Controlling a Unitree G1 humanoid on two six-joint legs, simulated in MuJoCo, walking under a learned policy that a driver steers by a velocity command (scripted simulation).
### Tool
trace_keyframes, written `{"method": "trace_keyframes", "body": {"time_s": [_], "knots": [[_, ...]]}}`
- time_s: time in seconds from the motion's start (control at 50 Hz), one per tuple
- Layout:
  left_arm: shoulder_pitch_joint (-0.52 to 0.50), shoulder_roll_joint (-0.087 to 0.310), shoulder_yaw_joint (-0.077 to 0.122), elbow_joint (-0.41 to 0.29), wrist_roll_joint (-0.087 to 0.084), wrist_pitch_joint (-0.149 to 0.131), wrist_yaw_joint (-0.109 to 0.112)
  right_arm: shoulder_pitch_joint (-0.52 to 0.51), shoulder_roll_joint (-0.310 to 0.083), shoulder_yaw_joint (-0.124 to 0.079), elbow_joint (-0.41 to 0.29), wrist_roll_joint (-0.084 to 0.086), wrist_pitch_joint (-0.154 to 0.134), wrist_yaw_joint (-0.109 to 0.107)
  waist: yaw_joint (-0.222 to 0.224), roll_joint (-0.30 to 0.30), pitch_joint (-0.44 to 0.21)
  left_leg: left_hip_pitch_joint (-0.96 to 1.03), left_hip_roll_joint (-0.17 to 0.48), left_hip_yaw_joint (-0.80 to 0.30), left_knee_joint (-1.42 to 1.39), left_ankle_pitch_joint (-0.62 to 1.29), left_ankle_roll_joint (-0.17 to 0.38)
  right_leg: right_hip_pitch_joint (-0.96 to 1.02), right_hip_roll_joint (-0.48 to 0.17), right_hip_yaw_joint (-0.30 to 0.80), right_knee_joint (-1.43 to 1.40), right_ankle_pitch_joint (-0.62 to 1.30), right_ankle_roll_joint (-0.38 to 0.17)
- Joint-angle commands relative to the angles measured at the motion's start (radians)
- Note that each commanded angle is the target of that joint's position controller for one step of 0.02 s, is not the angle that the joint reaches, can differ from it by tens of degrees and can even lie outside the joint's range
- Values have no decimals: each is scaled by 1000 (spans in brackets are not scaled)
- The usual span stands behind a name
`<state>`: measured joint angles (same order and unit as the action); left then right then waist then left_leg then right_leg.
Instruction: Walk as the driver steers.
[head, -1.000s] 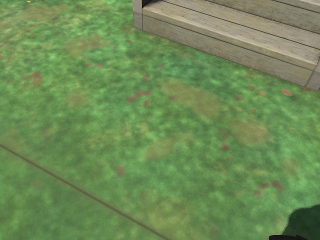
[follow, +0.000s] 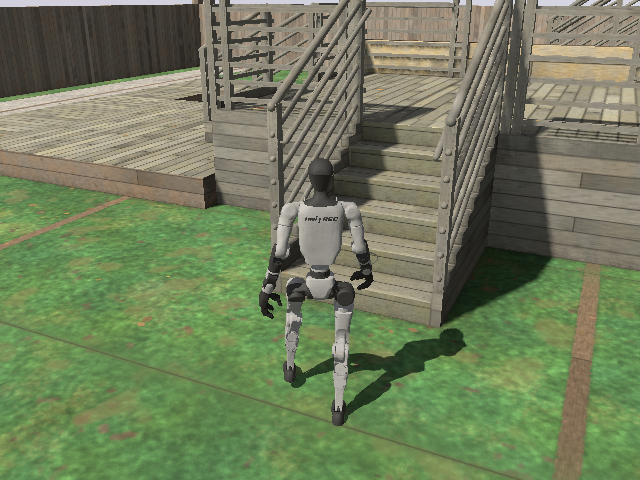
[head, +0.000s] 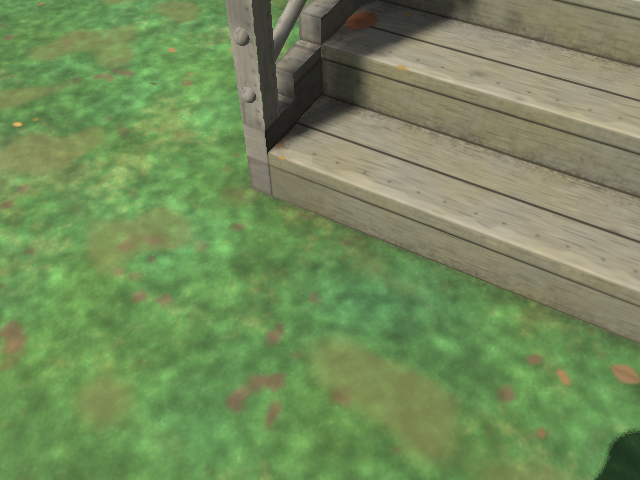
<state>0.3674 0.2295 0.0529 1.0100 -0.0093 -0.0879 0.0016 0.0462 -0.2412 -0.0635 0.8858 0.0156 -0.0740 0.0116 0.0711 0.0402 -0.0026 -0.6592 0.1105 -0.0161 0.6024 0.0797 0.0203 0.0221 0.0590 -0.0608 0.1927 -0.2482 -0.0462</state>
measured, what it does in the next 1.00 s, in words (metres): walks ahead, turning right: left foot, then right foot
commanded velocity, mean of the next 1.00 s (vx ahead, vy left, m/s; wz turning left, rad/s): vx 0.50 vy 0.00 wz -0.32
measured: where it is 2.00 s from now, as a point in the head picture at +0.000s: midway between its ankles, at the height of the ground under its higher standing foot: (437, 292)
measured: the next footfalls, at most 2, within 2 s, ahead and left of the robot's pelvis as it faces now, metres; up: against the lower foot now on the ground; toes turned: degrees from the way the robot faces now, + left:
left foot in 0.12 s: +0.26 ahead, +0.14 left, +0.00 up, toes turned +3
right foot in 0.68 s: +0.56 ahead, -0.11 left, +0.00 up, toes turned -16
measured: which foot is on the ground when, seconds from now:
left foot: up 0.00-0.10, down 0.12-0.70, up 0.72-1.00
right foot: down 0.00-0.12, up 0.14-0.66, down 0.68-1.00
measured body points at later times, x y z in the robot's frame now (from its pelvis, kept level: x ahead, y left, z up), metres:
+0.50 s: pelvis +0.28 +0.05 +0.00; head +0.30 +0.05 +0.45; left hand +0.44 +0.30 -0.12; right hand +0.28 -0.21 -0.14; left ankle +0.22 +0.14 -0.74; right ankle +0.45 -0.14 -0.68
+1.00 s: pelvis +0.56 -0.05 +0.00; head +0.59 -0.07 +0.45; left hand +0.67 +0.22 -0.12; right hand +0.60 -0.34 -0.12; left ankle +0.73 +0.09 -0.68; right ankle +0.52 -0.10 -0.74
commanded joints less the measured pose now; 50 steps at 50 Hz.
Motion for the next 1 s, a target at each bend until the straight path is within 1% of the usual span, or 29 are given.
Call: {"method": "trace_keyframes", "body": {"time_s": [0.02, 0.08, 0.1, 0.12, 0.14, 0.16, 0.18, 0.2, 0.22, 0.26, 0.3, 0.34, 0.4, 0.48, 0.56, 0.6, 0.62, 0.64, 0.66, 0.68, 0.7, 0.72, 0.74, 0.78, 0.8, 0.84, 0.9, 0.96, 1.0], "knots": [[60, 167, 37, -7, -6, 7, 9, -151, -55, 0, -101, 6, -23, 19, 8, -98, 98, -57, -18, 12, -65, -47, 18, 35, -312, 129, -15, 307, -145], [25, 190, 47, -9, -9, 20, 14, -76, -99, -15, -94, 7, -32, 29, -54, -130, 45, 99, -66, 46, -101, -153, 59, 77, -327, 121, 96, 559, -116], [-3, 189, 46, -15, -11, 24, 14, 36, -128, -32, -62, 4, -33, 27, -119, -133, -22, 263, -102, 77, -121, -147, 82, 56, -296, 90, 221, 720, -97], [-12, 162, 35, -26, -6, 26, 14, 216, -182, -58, -7, -1, -33, 19, -192, -109, -137, 532, -86, 55, -98, -116, 118, -53, -239, 49, 433, 715, -66], [62, 86, 11, -47, 9, 16, 9, 375, -274, -81, 23, -21, -30, 11, -194, 57, -301, 932, 165, -292, -86, -158, 236, -402, -128, 1, 815, 370, -7], [114, 17, -13, -35, 6, -10, -1, 410, -265, -71, 37, -12, -26, 16, -172, 234, -406, 1094, 297, -680, -248, -301, 324, -651, 7, 107, 1046, -326, 18], [20, 126, 15, -48, -24, -28, -6, 368, -188, -48, 32, -3, -28, 15, -187, 156, -309, 1027, 257, -625, -283, -394, 273, -761, -57, 186, 1146, -318, -3], [-66, 155, 22, -78, -38, -38, -6, 271, -156, -37, 10, 0, -29, 12, -166, 109, -175, 875, 229, -481, -307, -345, 234, -801, -111, 149, 1135, -221, -18], [-108, 151, 25, -83, -29, -39, 1, 195, -130, -27, -5, -11, -29, 13, -136, 30, -103, 719, 194, -379, -340, -265, 217, -758, -157, 127, 1084, -128, -18], [-76, 114, 32, -71, -18, -12, 7, 136, -80, -13, -6, -30, -35, 19, -69, 41, -49, 535, 140, -244, -408, -188, 196, -638, -208, 136, 998, -39, -17], [-50, 76, 30, -60, -23, 15, 10, 150, -89, -16, 11, -27, -42, 15, -51, 46, -23, 476, 128, -161, -458, -155, 198, -618, -218, 133, 952, -8, -8], [-103, 82, 35, -79, -20, 27, 13, 182, -118, -23, 29, -33, -47, 2, -56, 28, 12, 475, 131, -101, -486, -112, 198, -686, -218, 153, 888, 75, 5], [-175, 83, 40, -106, -13, 26, 6, 210, -128, -25, 43, -36, -45, -15, -72, 16, 32, 520, 120, -12, -496, -50, 174, -752, -192, 179, 744, 234, 15], [-298, 60, 27, -152, -8, 20, -16, 234, -136, -22, 50, -28, -43, -29, -109, 10, 66, 544, 104, 102, -519, -38, 139, -708, -167, 102, 541, 379, 13], [-397, 48, 15, -214, -9, 22, -41, 302, -150, -28, 78, -18, -20, -34, -145, -8, 101, 719, 155, 150, -461, 51, 131, -771, -154, 62, 445, 310, -8], [-413, 60, 16, -245, -10, 24, -54, 295, -169, -35, 75, -10, -5, -38, -132, 7, 100, 781, 179, 172, -393, 198, 118, -760, -135, 25, 424, 207, -30], [-379, 58, 9, -243, 77, 40, -65, 336, -127, -19, 92, -68, -17, -37, -110, 22, 112, 778, 149, 231, -352, 307, 90, -662, -96, -61, 366, 186, -48], [-346, 68, 18, -238, 83, 46, -68, 359, -141, -23, 99, -64, -21, -37, -108, 58, 82, 765, 147, 237, -263, 494, 83, -558, -43, -101, 381, 119, -71], [-237, 94, 30, -217, 77, 44, -64, 351, -174, -30, 97, -61, -14, -36, -54, 76, 23, 759, 145, 245, -100, 623, 77, -437, 4, -105, 380, 39, -100], [-52, 131, 50, -165, 76, 35, -52, 334, -189, -31, 84, -57, -7, -35, 30, 51, -80, 692, 129, 261, 142, 575, 57, -229, 37, -84, 328, 52, -138], [86, 236, 83, -143, 81, 32, -36, 344, -150, -18, 39, -39, -9, -27, 72, -64, -219, 432, 88, 273, 470, 266, 18, 70, -143, 179, 310, -23, -220], [42, 336, 108, -161, 61, 42, -25, 344, -92, -10, -28, -19, -24, -10, 4, -322, -333, 57, -145, 176, 838, -619, -37, 307, -406, 767, 172, 45, -367], [53, 327, 106, -164, 43, 53, -18, 224, -150, -16, -43, -30, -33, -3, 44, -136, -322, -44, -108, -25, 884, -563, -16, 303, -382, 748, 126, 114, -343], [-41, 209, 77, -154, 29, 52, -8, 186, -110, 1, -49, -24, -49, -2, -15, -20, -90, -29, -3, -28, 698, -410, 4, 35, -321, 499, 99, 232, -272], [-76, 171, 64, -153, 21, 47, -4, 175, -121, -2, -55, -45, -36, -6, -46, -25, -42, 28, 17, -32, 622, -406, -5, -65, -277, 444, 76, 284, -247], [-96, 138, 50, -162, 9, 34, -10, 235, -106, 5, -45, -76, 9, -3, -89, -52, -56, 129, 16, -27, 566, -430, -31, -157, -241, 379, 62, 385, -253], [-71, 204, 68, -150, 15, 15, -20, 198, -101, 8, -72, -87, 34, 4, -97, -51, -18, 130, 12, -3, 415, -356, -71, -233, -210, 349, 24, 346, -241], [-23, 210, 72, -140, 15, 19, -17, 81, -107, 10, -116, -73, 34, 4, -53, -85, 27, 49, 4, -3, 246, -225, -94, -197, -190, 372, -9, 200, -211], [4, 212, 71, -128, 11, 27, -9, 8, -101, 13, -142, -50, 30, 4, -19, -108, 40, 29, -9, -5, 154, -160, -98, -154, -172, 379, -19, 143, -194]]}}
